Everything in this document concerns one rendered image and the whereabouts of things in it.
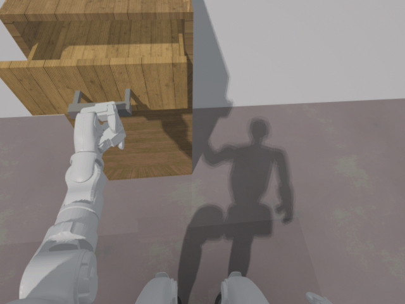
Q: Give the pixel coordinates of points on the drawer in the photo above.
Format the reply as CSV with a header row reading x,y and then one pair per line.
x,y
101,58

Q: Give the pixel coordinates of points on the robot left hand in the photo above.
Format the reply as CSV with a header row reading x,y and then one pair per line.
x,y
88,130

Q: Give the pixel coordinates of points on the robot thigh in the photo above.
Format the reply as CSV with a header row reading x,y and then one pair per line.
x,y
160,290
241,290

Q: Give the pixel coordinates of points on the robot left upper arm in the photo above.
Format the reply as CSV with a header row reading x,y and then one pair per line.
x,y
60,277

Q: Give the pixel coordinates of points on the robot right thigh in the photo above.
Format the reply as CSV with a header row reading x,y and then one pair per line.
x,y
241,290

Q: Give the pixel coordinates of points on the left robot forearm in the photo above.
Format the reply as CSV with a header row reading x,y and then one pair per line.
x,y
77,221

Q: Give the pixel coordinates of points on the cabinet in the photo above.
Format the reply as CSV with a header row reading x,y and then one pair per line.
x,y
158,143

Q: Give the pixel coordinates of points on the handle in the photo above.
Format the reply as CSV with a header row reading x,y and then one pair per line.
x,y
124,107

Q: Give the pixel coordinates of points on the robot left thigh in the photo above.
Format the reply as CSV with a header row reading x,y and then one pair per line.
x,y
160,290

